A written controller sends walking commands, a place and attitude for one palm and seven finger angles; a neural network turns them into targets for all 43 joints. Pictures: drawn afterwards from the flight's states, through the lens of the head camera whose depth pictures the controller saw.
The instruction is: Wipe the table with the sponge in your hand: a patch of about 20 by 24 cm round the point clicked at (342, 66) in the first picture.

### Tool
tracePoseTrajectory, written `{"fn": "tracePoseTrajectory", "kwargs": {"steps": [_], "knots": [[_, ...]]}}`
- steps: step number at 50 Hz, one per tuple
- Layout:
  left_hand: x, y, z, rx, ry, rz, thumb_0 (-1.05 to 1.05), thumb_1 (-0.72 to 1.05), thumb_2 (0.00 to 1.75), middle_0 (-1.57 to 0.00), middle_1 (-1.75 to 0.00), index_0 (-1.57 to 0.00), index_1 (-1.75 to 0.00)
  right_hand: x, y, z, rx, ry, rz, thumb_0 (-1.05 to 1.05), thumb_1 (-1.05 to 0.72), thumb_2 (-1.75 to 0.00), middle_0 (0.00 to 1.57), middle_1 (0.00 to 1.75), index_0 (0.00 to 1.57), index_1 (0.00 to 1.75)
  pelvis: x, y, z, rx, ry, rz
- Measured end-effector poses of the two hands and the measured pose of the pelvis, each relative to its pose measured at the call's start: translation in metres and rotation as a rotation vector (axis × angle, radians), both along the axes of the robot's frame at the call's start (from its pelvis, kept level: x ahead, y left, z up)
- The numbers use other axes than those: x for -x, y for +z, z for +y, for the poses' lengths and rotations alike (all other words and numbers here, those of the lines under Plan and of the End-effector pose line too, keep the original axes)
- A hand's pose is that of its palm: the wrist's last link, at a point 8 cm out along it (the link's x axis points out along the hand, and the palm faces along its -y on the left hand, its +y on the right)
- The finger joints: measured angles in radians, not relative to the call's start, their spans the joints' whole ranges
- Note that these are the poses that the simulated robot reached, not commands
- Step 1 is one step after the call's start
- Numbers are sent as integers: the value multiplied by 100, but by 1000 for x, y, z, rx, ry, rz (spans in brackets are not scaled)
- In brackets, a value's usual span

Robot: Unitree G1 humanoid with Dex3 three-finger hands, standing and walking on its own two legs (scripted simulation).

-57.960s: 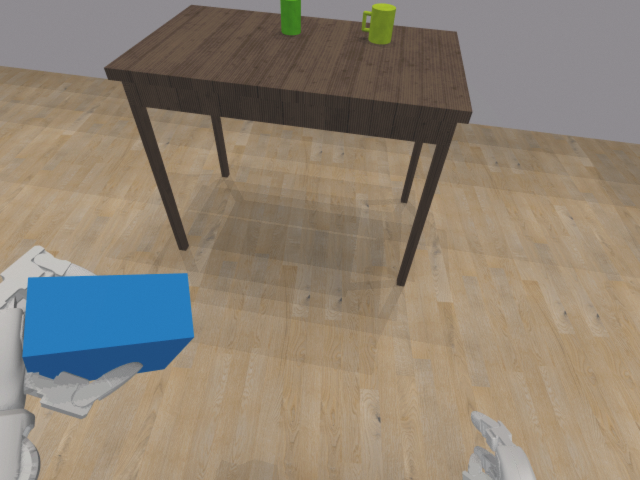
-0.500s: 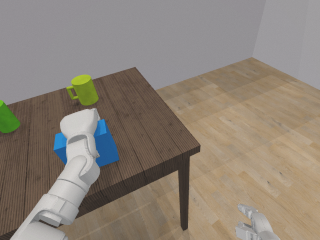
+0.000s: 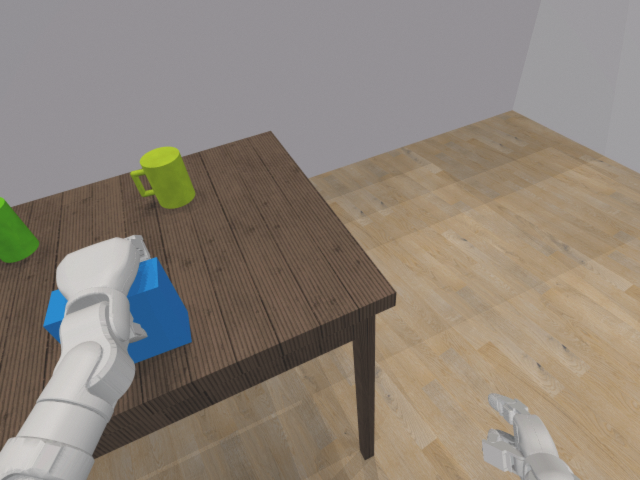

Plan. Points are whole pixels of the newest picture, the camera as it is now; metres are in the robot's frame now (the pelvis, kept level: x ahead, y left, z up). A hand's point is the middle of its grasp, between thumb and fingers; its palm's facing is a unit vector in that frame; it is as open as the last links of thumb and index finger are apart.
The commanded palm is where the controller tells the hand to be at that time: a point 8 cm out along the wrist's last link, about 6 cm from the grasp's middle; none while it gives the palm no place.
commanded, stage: wipe forward along the middle lane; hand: left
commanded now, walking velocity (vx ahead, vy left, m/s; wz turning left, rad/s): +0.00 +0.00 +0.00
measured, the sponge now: (132, 326) +0.29 +0.30 +0.05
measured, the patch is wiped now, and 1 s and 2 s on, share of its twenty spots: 1.00 1.00 1.00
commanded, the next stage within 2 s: slide back across to the first lane in 1.54 s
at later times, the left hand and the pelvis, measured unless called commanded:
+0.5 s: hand (118, 272) +0.35 +0.32 +0.10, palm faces -0.09 -0.02 -1.00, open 10.4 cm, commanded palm +0.33 +0.33 +0.13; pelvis -0.01 +0.00 +0.00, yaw +1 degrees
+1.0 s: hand (111, 252) +0.38 +0.35 +0.10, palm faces -0.11 -0.01 -0.99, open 10.4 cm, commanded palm +0.38 +0.35 +0.13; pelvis -0.03 +0.01 -0.01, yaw +1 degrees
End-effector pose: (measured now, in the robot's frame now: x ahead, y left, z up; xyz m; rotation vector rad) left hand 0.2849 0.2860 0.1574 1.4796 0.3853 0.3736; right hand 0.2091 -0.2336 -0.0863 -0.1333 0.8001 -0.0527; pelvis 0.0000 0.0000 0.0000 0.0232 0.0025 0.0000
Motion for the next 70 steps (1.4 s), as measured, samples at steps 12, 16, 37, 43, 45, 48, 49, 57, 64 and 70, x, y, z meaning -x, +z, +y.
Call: {"fn": "tracePoseTrajectory", "kwargs": {"steps": [12,16,37,43,45,48,49,57,64,70], "knots": [[-25,-1,16,-31,4,81,0,-55,104,-71,-135,-72,-136,29,-16,-7,35,-15,88,1,-90,-90,20,30,20,30,9,0,-4,8,24,31],[-35,-1,21,-32,-10,98,0,-55,104,-72,-134,-73,-135,49,-24,-12,41,-35,140,1,-90,-90,20,30,20,30,10,-1,-3,10,24,46],[-65,-2,44,-45,-23,101,1,-56,105,-73,-133,-74,-134,132,-43,-30,70,-135,333,1,-91,-90,20,30,20,30,23,-5,4,27,20,103],[-74,-1,51,-47,-18,107,1,-56,105,-73,-133,-74,-134,139,-43,-26,71,-143,342,1,-91,-90,20,30,20,30,25,-6,8,33,22,118],[-77,-1,53,-49,-17,109,1,-56,105,-73,-133,-74,-134,142,-43,-24,72,-143,347,1,-91,-90,20,30,20,30,26,-7,9,35,23,124],[-83,-1,57,-49,-12,111,1,-56,105,-73,-133,-74,-134,146,-44,-22,74,-146,360,1,-90,-90,20,30,20,30,26,-7,12,39,23,133],[-85,-1,58,-49,-12,114,1,-56,105,-73,-133,-74,-134,148,-44,-21,75,-147,365,1,-90,-90,20,30,20,30,26,-7,13,40,24,136],[-104,-1,70,-46,2,126,1,-57,105,-74,-133,-74,-134,163,-44,-15,90,-166,413,1,-90,-90,21,30,20,30,23,-8,22,49,21,162],[-122,-1,83,-45,-1,131,1,-56,105,-73,-133,-74,-135,180,-41,-10,109,-197,462,1,-90,-90,21,30,20,30,18,-9,32,57,11,188],[-133,-1,94,-43,-6,129,1,-56,105,-73,-134,-74,-135,190,-39,-1,115,-219,496,1,-90,-90,20,30,20,30,14,-9,43,63,5,201]]}}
